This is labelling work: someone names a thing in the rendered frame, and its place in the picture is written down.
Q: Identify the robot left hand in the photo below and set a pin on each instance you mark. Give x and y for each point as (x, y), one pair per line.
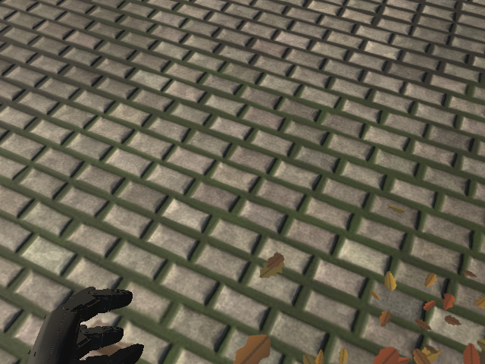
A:
(62, 340)

